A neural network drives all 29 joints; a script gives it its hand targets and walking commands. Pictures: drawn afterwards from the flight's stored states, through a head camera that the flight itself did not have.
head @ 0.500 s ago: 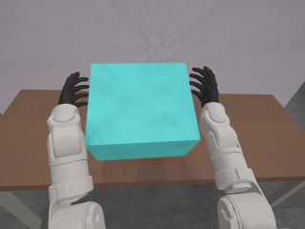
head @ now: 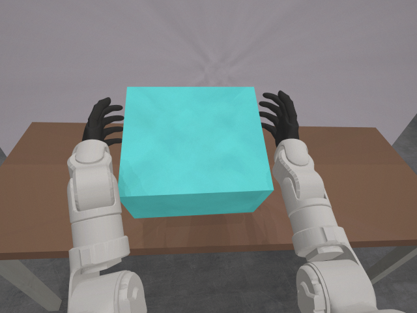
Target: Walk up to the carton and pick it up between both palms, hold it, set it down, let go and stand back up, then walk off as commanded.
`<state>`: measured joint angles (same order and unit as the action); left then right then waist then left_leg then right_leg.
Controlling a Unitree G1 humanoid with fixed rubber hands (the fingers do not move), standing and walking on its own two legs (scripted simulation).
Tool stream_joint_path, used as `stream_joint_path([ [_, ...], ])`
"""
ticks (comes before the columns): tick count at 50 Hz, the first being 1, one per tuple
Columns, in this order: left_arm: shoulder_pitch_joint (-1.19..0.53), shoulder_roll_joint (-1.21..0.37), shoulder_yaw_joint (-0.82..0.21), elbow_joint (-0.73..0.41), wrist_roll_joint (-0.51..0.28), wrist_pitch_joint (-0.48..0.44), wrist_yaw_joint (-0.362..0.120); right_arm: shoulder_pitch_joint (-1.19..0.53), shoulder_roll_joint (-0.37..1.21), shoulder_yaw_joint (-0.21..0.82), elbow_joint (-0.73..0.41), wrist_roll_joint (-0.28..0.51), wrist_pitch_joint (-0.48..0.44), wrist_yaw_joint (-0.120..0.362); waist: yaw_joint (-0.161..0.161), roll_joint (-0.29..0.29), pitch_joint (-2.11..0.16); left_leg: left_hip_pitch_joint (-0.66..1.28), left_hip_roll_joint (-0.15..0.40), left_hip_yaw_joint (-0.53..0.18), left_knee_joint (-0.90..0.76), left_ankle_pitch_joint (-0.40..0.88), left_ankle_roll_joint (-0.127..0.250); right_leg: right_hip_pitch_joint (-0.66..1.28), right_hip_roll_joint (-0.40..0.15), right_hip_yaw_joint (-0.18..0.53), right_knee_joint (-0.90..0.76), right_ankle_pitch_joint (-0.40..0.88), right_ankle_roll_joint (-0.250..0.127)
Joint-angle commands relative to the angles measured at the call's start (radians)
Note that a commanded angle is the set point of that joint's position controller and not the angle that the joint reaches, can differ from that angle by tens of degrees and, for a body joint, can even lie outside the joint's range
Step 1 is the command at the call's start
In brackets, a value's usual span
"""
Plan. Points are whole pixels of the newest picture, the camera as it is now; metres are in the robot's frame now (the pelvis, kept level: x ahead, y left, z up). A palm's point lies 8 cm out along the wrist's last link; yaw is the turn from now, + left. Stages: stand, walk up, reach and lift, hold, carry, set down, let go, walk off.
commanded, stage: hold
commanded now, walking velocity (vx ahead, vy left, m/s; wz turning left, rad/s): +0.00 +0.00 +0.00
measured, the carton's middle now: (193, 153) +0.39 +0.01 +0.11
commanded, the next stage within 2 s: none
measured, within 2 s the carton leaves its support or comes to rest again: neither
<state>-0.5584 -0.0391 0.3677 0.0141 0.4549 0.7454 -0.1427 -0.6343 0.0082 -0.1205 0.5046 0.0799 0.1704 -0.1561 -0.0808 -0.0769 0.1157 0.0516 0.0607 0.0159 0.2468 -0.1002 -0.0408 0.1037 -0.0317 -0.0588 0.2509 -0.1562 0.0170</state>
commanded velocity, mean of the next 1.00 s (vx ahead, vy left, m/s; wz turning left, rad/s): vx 0.00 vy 0.00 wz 0.00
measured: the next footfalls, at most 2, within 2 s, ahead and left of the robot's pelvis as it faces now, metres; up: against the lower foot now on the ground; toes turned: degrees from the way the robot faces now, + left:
none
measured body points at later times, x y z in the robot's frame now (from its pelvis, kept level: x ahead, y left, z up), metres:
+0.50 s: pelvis +0.01 +0.00 +0.00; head -0.03 +0.02 +0.45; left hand +0.36 +0.18 +0.18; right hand +0.38 -0.16 +0.19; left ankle +0.04 +0.15 -0.75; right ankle +0.01 -0.13 -0.75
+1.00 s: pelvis +0.00 +0.00 +0.00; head -0.03 +0.03 +0.45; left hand +0.36 +0.19 +0.18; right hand +0.37 -0.15 +0.19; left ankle +0.04 +0.15 -0.75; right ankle +0.01 -0.13 -0.75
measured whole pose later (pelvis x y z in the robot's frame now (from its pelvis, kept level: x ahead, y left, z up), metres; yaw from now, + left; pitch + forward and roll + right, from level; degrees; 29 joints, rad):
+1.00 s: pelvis +0.00 +0.00 +0.00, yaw +0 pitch -11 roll +0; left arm -0.52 -0.04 0.34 -0.06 0.43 0.75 -0.12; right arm -0.61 -0.01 -0.10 0.45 0.12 0.16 -0.16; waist -0.07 -0.08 0.11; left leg 0.05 0.07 0.01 0.27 -0.12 -0.05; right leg 0.11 -0.03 -0.06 0.25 -0.16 0.01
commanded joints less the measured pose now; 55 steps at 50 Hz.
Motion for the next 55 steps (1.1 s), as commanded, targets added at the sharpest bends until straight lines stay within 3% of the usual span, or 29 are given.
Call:
stream_joint_path([
  [1,-0.512,-0.301,-0.421,-0.162,-0.201,-0.097,-0.118,-0.534,0.331,0.402,-0.226,0.081,-0.055,0.144,0.039,0.067,-0.381,0.153,-0.105,0.092,0.038,0.269,0.029,-0.010,0.083,-0.082,-0.014,0.244,0.006],
  [2,-0.509,-0.320,-0.447,-0.155,-0.189,-0.089,-0.116,-0.511,0.321,0.406,-0.236,0.063,-0.050,0.134,-0.009,0.059,-0.402,0.168,-0.107,0.084,0.044,0.269,0.026,0.000,0.086,-0.080,-0.021,0.247,0.012],
  [3,-0.490,-0.305,-0.407,-0.137,-0.181,-0.083,-0.114,-0.493,0.301,0.382,-0.210,0.070,-0.050,0.140,0.021,0.075,-0.378,0.182,-0.102,0.086,0.041,0.274,0.023,-0.026,0.092,-0.087,-0.021,0.237,0.009],
  [4,-0.456,-0.312,-0.410,-0.125,-0.172,-0.071,-0.117,-0.441,0.283,0.368,-0.179,0.056,-0.035,0.138,-0.021,0.075,-0.323,0.185,-0.100,0.090,0.028,0.253,0.019,-0.032,0.089,-0.082,-0.038,0.201,0.001],
  [6,-0.450,-0.287,-0.388,-0.138,-0.144,-0.057,-0.133,-0.424,0.293,0.373,-0.171,0.056,-0.016,0.139,-0.007,0.067,-0.282,0.141,-0.101,0.095,0.024,0.191,0.028,0.011,0.076,-0.074,-0.034,0.204,0.004],
  [8,-0.423,-0.285,-0.372,-0.118,-0.136,-0.038,-0.150,-0.372,0.277,0.341,-0.143,0.040,0.004,0.130,-0.040,0.069,-0.215,0.132,-0.100,0.087,-0.008,0.163,0.034,-0.002,0.070,-0.069,-0.042,0.175,0.000],
  [10,-0.480,-0.300,-0.412,-0.193,-0.158,-0.055,-0.143,-0.415,0.289,0.338,-0.165,0.062,-0.009,0.139,-0.041,0.115,-0.230,0.135,-0.100,0.079,0.016,0.175,0.018,-0.031,0.079,-0.078,-0.035,0.150,-0.007],
  [11,-0.507,-0.301,-0.377,-0.185,-0.151,-0.056,-0.133,-0.507,0.301,0.349,-0.205,0.093,-0.024,0.161,0.033,0.146,-0.274,0.141,-0.099,0.085,0.019,0.188,0.012,-0.028,0.084,-0.078,-0.029,0.098,-0.021],
  [12,-0.485,-0.311,-0.414,-0.202,-0.159,-0.053,-0.130,-0.436,0.281,0.345,-0.182,0.076,-0.016,0.152,-0.030,0.132,-0.270,0.156,-0.097,0.078,0.026,0.216,0.006,-0.035,0.090,-0.083,-0.033,0.118,-0.017],
  [15,-0.517,-0.319,-0.442,-0.183,-0.179,-0.073,-0.111,-0.514,0.285,0.335,-0.222,0.057,-0.043,0.165,0.003,0.117,-0.285,0.122,-0.096,0.084,0.018,0.135,0.012,-0.056,0.085,-0.081,-0.037,0.050,-0.025],
  [19,-0.468,-0.304,-0.438,-0.166,-0.182,-0.074,-0.116,-0.475,0.310,0.396,-0.236,0.063,-0.032,0.138,-0.023,0.046,-0.308,0.126,-0.097,0.072,0.032,0.189,0.027,-0.005,0.080,-0.075,-0.026,0.189,0.010],
  [22,-0.450,-0.260,-0.366,-0.120,-0.159,-0.059,-0.127,-0.462,0.297,0.380,-0.186,0.053,-0.014,0.139,0.022,-0.015,-0.239,0.087,-0.111,0.094,0.010,0.116,0.048,0.019,0.064,-0.072,-0.029,0.206,0.011],
  [25,-0.461,-0.293,-0.388,-0.159,-0.170,-0.059,-0.145,-0.476,0.316,0.396,-0.274,0.073,-0.017,0.129,-0.015,0.030,-0.310,0.134,-0.111,0.091,0.011,0.172,0.041,0.015,0.077,-0.074,-0.022,0.246,0.012],
  [26,-0.494,-0.298,-0.389,-0.187,-0.185,-0.071,-0.138,-0.483,0.328,0.421,-0.277,0.093,-0.021,0.134,0.016,0.032,-0.357,0.125,-0.109,0.087,0.021,0.210,0.029,0.033,0.085,-0.077,-0.013,0.245,0.008],
  [27,-0.474,-0.309,-0.418,-0.164,-0.183,-0.066,-0.135,-0.435,0.316,0.394,-0.236,0.075,-0.015,0.123,-0.040,0.062,-0.323,0.143,-0.107,0.082,0.029,0.229,0.021,0.003,0.085,-0.075,-0.020,0.227,0.008],
  [28,-0.523,-0.305,-0.427,-0.203,-0.185,-0.076,-0.130,-0.496,0.314,0.414,-0.257,0.085,-0.032,0.135,0.015,0.061,-0.364,0.144,-0.098,0.091,0.044,0.239,0.016,0.023,0.084,-0.075,-0.017,0.219,0.010],
  [29,-0.473,-0.286,-0.405,-0.166,-0.169,-0.061,-0.129,-0.407,0.289,0.378,-0.166,0.075,-0.005,0.132,-0.010,0.079,-0.251,0.132,-0.104,0.086,0.032,0.215,0.016,0.000,0.075,-0.070,-0.027,0.210,0.006],
  [34,-0.481,-0.278,-0.392,-0.129,-0.161,-0.046,-0.136,-0.452,0.287,0.358,-0.200,0.058,0.000,0.134,-0.028,0.065,-0.211,0.099,-0.110,0.088,0.018,0.125,0.030,-0.013,0.073,-0.075,-0.039,0.154,0.006],
  [35,-0.500,-0.281,-0.391,-0.175,-0.172,-0.054,-0.134,-0.498,0.308,0.374,-0.238,0.079,-0.012,0.147,0.021,0.076,-0.295,0.101,-0.105,0.089,0.008,0.130,0.030,0.005,0.076,-0.073,-0.024,0.132,-0.005],
  [37,-0.479,-0.239,-0.317,-0.072,-0.120,-0.033,-0.145,-0.446,0.302,0.326,-0.114,0.038,0.023,0.148,0.014,0.043,-0.124,0.069,-0.114,0.102,-0.034,0.013,0.053,-0.038,0.056,-0.067,-0.048,0.079,0.007],
  [38,-0.483,-0.280,-0.358,-0.131,-0.137,-0.041,-0.148,-0.458,0.318,0.337,-0.159,0.052,0.012,0.141,-0.022,0.070,-0.215,0.075,-0.106,0.092,-0.020,0.021,0.040,-0.003,0.063,-0.067,-0.037,0.079,0.004],
  [42,-0.521,-0.311,-0.419,-0.192,-0.191,-0.073,-0.132,-0.490,0.332,0.384,-0.220,0.075,-0.021,0.141,-0.009,0.070,-0.344,0.134,-0.104,0.084,0.017,0.212,0.025,0.003,0.080,-0.077,-0.010,0.208,0.000],
  [43,-0.515,-0.323,-0.442,-0.177,-0.194,-0.073,-0.125,-0.484,0.317,0.376,-0.229,0.067,-0.022,0.133,-0.054,0.077,-0.357,0.154,-0.106,0.069,0.037,0.231,0.014,-0.017,0.089,-0.088,-0.020,0.206,0.005],
  [44,-0.537,-0.307,-0.416,-0.170,-0.193,-0.084,-0.119,-0.529,0.314,0.370,-0.208,0.072,-0.025,0.151,0.022,0.089,-0.345,0.157,-0.101,0.084,0.038,0.215,0.017,-0.034,0.089,-0.079,-0.022,0.158,-0.003],
  [46,-0.476,-0.316,-0.441,-0.153,-0.182,-0.066,-0.114,-0.495,0.309,0.381,-0.228,0.078,-0.031,0.140,-0.011,0.097,-0.322,0.165,-0.098,0.077,0.043,0.253,0.007,-0.033,0.089,-0.077,-0.031,0.176,-0.008],
  [47,-0.447,-0.314,-0.415,-0.144,-0.173,-0.065,-0.117,-0.491,0.303,0.385,-0.222,0.081,-0.027,0.149,0.026,0.090,-0.298,0.156,-0.100,0.081,0.039,0.235,0.014,-0.029,0.089,-0.078,-0.031,0.175,-0.012],
  [50,-0.472,-0.278,-0.355,-0.098,-0.144,-0.045,-0.133,-0.434,0.272,0.304,-0.115,0.041,0.005,0.152,-0.020,0.055,-0.198,0.101,-0.098,0.088,-0.009,0.064,0.038,-0.045,0.078,-0.078,-0.051,0.052,-0.011],
  [53,-0.509,-0.270,-0.363,-0.133,-0.158,-0.063,-0.128,-0.487,0.305,0.366,-0.171,0.057,-0.003,0.156,0.036,0.034,-0.274,0.097,-0.108,0.095,-0.004,0.103,0.048,-0.021,0.068,-0.070,-0.023,0.145,0.006],
  [55,-0.519,-0.294,-0.395,-0.134,-0.171,-0.067,-0.129,-0.488,0.321,0.366,-0.179,0.049,-0.013,0.141,-0.024,0.045,-0.300,0.097,-0.105,0.093,0.007,0.115,0.039,-0.014,0.071,-0.077,-0.023,0.184,0.007],
])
